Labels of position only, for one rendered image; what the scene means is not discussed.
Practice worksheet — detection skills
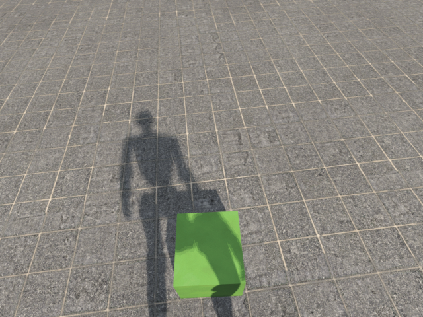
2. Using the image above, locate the carton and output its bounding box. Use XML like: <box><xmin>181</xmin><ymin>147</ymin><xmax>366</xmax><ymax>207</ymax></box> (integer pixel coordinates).
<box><xmin>173</xmin><ymin>211</ymin><xmax>246</xmax><ymax>299</ymax></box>

